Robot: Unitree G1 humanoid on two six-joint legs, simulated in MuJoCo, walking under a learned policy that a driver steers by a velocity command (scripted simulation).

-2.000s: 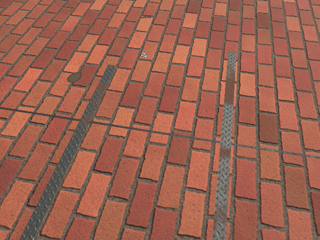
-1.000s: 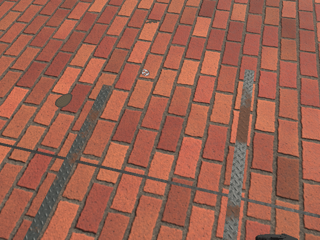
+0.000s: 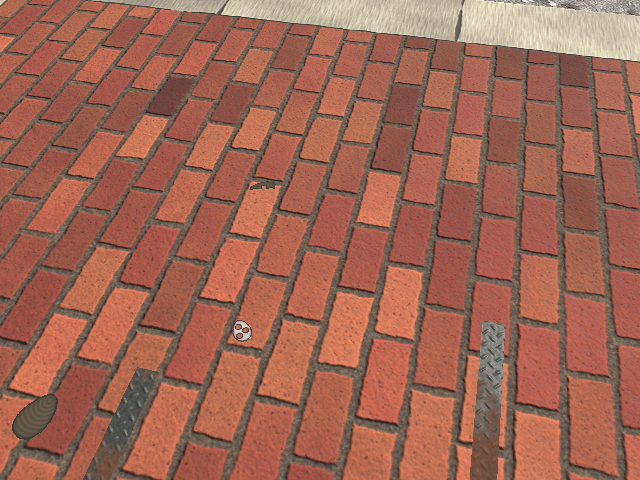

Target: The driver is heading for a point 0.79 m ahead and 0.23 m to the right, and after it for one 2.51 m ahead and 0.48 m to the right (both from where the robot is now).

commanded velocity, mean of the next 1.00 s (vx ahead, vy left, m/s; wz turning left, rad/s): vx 0.50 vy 0.00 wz -0.31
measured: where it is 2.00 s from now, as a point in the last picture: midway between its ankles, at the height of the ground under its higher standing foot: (393, 363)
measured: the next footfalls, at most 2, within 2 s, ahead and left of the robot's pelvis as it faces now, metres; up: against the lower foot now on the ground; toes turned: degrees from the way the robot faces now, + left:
left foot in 0.20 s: +0.28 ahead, +0.11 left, +0.00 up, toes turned +4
right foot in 0.76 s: +0.54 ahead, -0.08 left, +0.00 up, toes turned -18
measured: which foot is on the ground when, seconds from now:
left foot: up 0.00-0.18, down 0.20-0.78, up 0.80-1.00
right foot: down 0.00-0.20, up 0.22-0.74, down 0.76-1.00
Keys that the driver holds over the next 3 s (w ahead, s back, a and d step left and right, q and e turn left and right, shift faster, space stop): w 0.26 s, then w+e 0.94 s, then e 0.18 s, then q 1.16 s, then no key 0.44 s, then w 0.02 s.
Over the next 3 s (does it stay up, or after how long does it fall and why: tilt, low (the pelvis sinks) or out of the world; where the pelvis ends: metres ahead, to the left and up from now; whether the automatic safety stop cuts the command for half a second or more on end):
stays up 0.74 -0.08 -0.01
